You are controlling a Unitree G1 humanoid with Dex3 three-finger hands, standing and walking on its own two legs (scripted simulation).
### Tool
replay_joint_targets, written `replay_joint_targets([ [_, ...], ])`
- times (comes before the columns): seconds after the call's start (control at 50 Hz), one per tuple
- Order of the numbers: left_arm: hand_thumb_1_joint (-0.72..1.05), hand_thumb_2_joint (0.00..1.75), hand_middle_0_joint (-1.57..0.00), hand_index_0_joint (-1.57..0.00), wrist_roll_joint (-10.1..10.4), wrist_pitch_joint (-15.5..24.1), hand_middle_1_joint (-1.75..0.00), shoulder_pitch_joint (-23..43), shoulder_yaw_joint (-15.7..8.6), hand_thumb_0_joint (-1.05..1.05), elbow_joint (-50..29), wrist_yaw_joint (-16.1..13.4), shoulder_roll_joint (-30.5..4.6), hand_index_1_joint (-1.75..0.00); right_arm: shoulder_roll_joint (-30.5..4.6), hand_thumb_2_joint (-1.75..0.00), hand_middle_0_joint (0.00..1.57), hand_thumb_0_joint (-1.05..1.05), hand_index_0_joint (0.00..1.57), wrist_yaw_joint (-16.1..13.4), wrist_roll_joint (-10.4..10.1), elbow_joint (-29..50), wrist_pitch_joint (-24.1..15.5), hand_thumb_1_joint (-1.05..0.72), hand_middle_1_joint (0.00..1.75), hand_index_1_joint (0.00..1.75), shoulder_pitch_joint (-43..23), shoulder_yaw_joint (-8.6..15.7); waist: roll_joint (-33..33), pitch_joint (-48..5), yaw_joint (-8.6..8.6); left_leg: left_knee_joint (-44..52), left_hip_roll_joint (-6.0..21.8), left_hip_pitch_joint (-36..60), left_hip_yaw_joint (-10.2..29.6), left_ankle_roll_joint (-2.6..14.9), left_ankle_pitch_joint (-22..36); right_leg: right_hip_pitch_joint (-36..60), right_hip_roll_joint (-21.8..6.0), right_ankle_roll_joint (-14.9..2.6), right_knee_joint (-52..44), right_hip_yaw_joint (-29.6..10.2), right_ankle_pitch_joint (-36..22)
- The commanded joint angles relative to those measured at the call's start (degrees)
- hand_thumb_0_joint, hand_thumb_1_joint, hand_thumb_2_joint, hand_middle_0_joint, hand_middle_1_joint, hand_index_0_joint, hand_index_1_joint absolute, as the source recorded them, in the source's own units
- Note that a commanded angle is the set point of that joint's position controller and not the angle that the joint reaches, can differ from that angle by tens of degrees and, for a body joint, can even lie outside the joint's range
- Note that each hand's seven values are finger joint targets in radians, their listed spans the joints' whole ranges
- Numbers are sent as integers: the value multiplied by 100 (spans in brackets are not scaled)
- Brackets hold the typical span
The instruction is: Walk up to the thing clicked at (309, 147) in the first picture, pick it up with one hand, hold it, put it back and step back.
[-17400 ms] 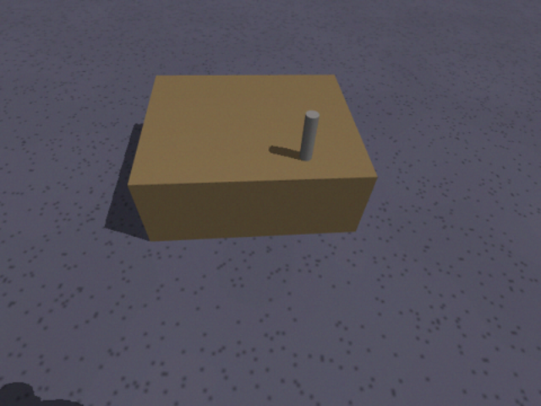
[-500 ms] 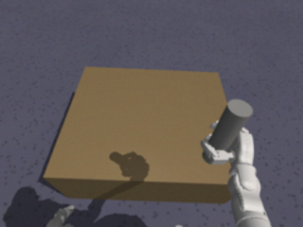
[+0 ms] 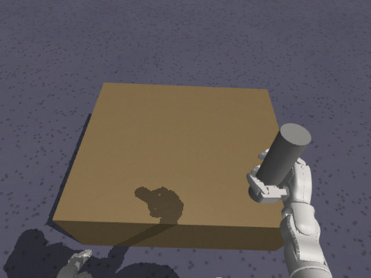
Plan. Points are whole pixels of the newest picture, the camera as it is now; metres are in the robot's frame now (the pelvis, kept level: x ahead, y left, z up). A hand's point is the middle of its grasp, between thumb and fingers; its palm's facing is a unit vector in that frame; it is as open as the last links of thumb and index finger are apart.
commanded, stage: hold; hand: right
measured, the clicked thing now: (274, 168) +0.33 -0.18 +0.08
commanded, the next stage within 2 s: crouch in 0.52 s
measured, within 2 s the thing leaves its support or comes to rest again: neither
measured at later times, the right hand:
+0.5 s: hand (267, 175) +0.33 -0.17 +0.05, palm faces +0.16 +0.99 +0.00, open 7.8 cm
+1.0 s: hand (257, 177) +0.36 -0.18 -0.02, palm faces +0.17 +0.99 +0.01, open 7.8 cm
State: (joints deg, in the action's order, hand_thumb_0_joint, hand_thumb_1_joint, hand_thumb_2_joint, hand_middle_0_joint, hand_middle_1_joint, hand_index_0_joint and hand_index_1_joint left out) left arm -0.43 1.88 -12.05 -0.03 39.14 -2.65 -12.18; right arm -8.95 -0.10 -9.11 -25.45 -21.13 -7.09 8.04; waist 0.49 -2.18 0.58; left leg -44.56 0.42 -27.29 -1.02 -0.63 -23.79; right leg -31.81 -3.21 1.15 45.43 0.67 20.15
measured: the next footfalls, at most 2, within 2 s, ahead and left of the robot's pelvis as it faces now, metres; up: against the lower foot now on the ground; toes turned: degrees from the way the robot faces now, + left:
none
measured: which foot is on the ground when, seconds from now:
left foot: down 0.00-1.00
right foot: down 0.00-1.00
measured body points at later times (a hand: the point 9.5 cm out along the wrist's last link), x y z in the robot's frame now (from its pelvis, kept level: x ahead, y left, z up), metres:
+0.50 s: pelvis +0.00 +0.00 +0.00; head +0.04 +0.00 +0.45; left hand +0.13 +0.24 -0.11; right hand +0.31 -0.23 +0.05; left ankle -0.01 +0.13 -0.71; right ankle +0.03 -0.13 -0.71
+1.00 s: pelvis -0.02 +0.00 -0.04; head +0.07 -0.01 +0.40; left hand +0.11 +0.26 -0.15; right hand +0.35 -0.23 -0.02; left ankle -0.01 +0.13 -0.71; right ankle +0.03 -0.13 -0.71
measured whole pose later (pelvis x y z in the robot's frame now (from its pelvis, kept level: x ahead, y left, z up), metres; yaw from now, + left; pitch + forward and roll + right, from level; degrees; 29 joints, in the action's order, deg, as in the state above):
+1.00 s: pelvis -0.02 +0.00 -0.04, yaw +1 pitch +15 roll +1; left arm -2.3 3.0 -10.9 -0.7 39.2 -1.5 -13.2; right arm -11.9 2.0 -8.0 -44.0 -29.6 -21.2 13.9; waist -0.7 -4.7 2.5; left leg -59.2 0.2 -46.6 -0.8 -0.5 -27.8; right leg -50.7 -3.6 1.1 59.0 0.2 23.5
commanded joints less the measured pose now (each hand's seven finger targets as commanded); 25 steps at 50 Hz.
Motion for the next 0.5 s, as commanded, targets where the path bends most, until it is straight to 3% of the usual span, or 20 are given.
replay_joint_targets([
  [0.0, 90, 90, -20, -20, 25, 234, -31, 179, -245, 0, -773, -65, -722, -30, -768, -137, 137, 0, 140, -21, -19, 1446, -495, -40, 148, 148, -1555, 311, 10, -1706, 14, 605, -113, 375, -52, 42, 1794, 1198, 151, -164, -511, 20, -1367],
  [0.02, 91, 89, -20, -21, 16, 228, -31, 220, -239, 0, -773, -54, -702, -30, -645, -136, 137, 0, 139, 0, -31, 1446, -494, -39, 147, 147, -1535, 173, -6, -1533, 32, 613, -100, 366, -44, 35, 1765, 1063, 163, -172, -513, 36, -1299],
  [0.04, 90, 90, -20, -21, 16, 221, -31, 188, -312, 0, -717, -68, -781, -30, -754, -135, 135, 0, 138, -17, -34, 1622, -525, -37, 146, 146, -1798, 233, 54, -1597, 55, 630, -91, 321, -19, 20, 1784, 1136, 160, -178, -482, 43, -1282],
  [0.16, 91, 89, -20, -21, 38, 215, -31, 210, -244, 0, -788, -50, -723, -30, -669, -135, 136, 0, 139, -14, -31, 1426, -475, -38, 147, 147, -1514, 193, -22, -1647, 24, 599, -113, 311, -51, 41, 1794, 1189, 146, -165, -491, 21, -1375],
  [0.2, 90, 90, -20, -21, 33, 212, -31, 214, -245, 0, -807, -46, -731, -30, -714, -135, 137, 0, 139, -13, -32, 1645, -505, -40, 147, 147, -1876, 157, 158, -1701, 61, 609, -109, 308, -38, 58, 1720, 1225, 154, -154, -523, 22, -1295],
  [0.22, 91, 89, -20, -21, 35, 215, -31, 262, -230, 0, -809, -55, -716, -30, -815, -136, 137, 0, 140, -38, -36, 1626, -502, -41, 147, 147, -1812, 299, 115, -1638, 6, 651, -104, 342, -34, 46, 1646, 1198, 158, -156, -528, 24, -1215],
  [0.26, 91, 89, -20, -21, 33, 234, -31, 215, -221, 0, -776, -65, -687, -30, -662, -135, 136, 0, 139, -21, -57, 1414, -462, -37, 147, 147, -1666, 229, -77, -1585, 44, 657, -109, 321, -42, 32, 1621, 1101, 159, -179, -530, 22, -1154],
  [0.3, 91, 89, -20, -21, 33, 229, -31, 255, -209, 0, -784, -72, -704, -30, -782, -136, 137, 0, 140, -15, -45, 1517, -489, -40, 147, 147, -1833, 282, 92, -1599, 36, 646, -106, 262, -34, 49, 1575, 1183, 155, -159, -544, 34, -1145],
  [0.36, 90, 89, -20, -21, 30, 236, -31, 166, -269, 0, -748, -76, -769, -30, -676, -135, 136, 0, 139, -20, -36, 1440, -457, -38, 146, 146, -1854, 169, -34, -1597, 102, 647, -123, 220, -55, 54, 1584, 1221, 131, -163, -557, 3, -1155],
  [0.38, 90, 89, -20, -20, 36, 242, -31, 225, -206, 0, -761, -70, -708, -30, -686, -135, 136, 0, 139, -8, -42, 1302, -439, -39, 146, 146, -1669, 218, 37, -1496, 24, 655, -122, 215, -63, 63, 1523, 1163, 145, -153, -592, 15, -1124],
  [0.44, 91, 89, -20, -21, 24, 258, -31, 156, -241, 0, -754, -62, -728, -30, -620, -134, 135, 0, 138, 3, -34, 1287, -455, -37, 146, 146, -1767, 169, -63, -1614, 94, 623, -124, 212, -72, 52, 1591, 1171, 135, -169, -546, 1, -1176],
  [0.48, 90, 90, -20, -20, 13, 245, -31, 206, -256, 0, -742, -48, -746, -30, -693, -133, 135, 0, 138, -3, -20, 1322, -465, -37, 145, 145, -1733, 210, 1, -1467, 49, 623, -110, 176, -49, 56, 1493, 1064, 144, -166, -552, 21, -1069],
])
